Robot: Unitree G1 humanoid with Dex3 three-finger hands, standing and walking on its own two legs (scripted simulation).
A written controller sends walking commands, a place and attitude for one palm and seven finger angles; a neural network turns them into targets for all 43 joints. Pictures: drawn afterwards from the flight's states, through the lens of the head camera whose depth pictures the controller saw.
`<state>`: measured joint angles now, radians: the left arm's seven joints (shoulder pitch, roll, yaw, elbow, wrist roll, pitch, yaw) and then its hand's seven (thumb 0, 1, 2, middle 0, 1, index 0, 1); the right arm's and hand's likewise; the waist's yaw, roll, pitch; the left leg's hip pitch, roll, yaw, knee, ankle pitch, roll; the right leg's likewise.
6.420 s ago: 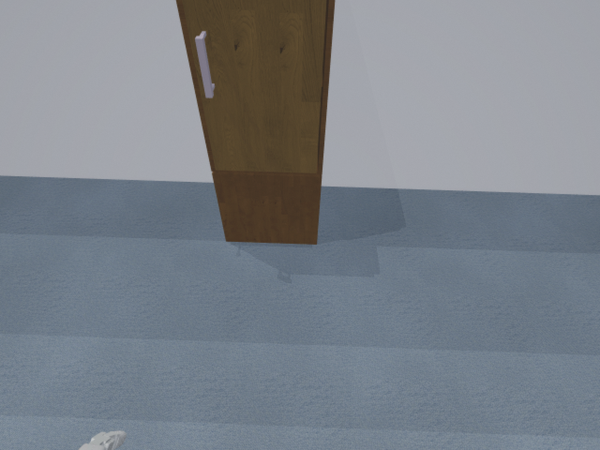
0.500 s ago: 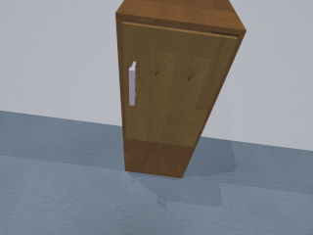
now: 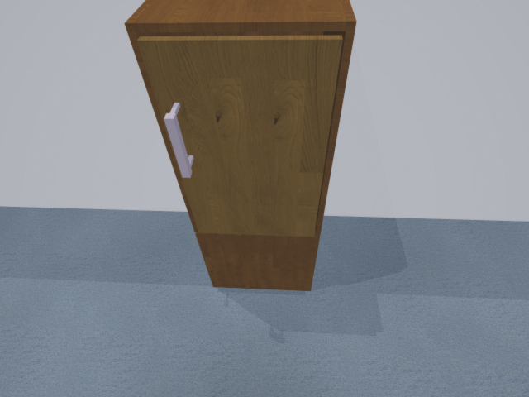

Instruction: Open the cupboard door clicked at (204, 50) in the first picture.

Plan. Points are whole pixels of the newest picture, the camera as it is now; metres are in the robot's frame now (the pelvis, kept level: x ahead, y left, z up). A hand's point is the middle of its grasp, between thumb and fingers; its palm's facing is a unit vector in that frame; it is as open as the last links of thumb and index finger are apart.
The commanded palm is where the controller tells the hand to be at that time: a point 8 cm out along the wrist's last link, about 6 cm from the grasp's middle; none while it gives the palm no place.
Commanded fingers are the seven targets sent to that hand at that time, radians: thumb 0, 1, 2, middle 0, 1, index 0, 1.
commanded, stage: come to a stop and stand still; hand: left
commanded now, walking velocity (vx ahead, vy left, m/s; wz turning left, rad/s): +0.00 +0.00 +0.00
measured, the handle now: (181, 141) +0.61 +0.20 +0.04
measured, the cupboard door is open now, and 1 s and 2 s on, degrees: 0 0 0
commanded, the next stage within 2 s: look again from close up in 0.22 s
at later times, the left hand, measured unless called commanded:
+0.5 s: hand out of the picture -0.02 +0.17 -0.18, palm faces +0.00 -0.98 -0.18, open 7.3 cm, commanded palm none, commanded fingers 0.00 0.90 0.90 -0.20 -0.30 -0.20 -0.30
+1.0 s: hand out of the picture +0.00 +0.20 -0.18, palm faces -0.03 -0.98 -0.18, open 7.3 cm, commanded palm none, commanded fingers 0.00 0.90 0.90 -0.20 -0.30 -0.20 -0.30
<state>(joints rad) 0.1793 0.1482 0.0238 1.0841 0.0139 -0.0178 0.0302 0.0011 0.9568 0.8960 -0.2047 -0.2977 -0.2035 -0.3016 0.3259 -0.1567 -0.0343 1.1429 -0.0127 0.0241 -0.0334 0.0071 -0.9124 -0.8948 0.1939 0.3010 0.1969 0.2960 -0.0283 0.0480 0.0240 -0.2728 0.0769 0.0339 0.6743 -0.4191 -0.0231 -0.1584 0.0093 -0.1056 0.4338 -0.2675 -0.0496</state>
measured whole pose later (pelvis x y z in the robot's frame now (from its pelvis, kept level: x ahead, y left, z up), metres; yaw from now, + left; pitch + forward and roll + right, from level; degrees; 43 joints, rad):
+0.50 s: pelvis +0.00 +0.02 -0.01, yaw -1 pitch -1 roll -1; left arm 0.33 0.11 -0.02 1.13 0.02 -0.02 0.04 0.00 0.91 0.90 -0.21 -0.30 -0.20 -0.30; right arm 0.25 -0.18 -0.02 1.06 -0.01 -0.02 -0.03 0.01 -0.94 -0.89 0.19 0.30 0.20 0.30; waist 0.00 0.05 0.04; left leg -0.23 0.04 0.04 0.55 -0.29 0.00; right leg -0.17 0.02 -0.08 0.49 -0.29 -0.03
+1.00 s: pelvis +0.00 +0.03 +0.00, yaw -3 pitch +0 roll +0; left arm 0.30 0.14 -0.01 1.09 0.02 -0.01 0.02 0.00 0.91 0.90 -0.20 -0.30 -0.20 -0.30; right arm 0.32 -0.13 0.01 1.11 -0.02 -0.03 -0.02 0.01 -0.91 -0.89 0.20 0.30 0.20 0.30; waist 0.00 0.00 0.02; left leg -0.22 -0.01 0.08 0.48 -0.25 0.03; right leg -0.21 -0.03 -0.04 0.51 -0.29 0.00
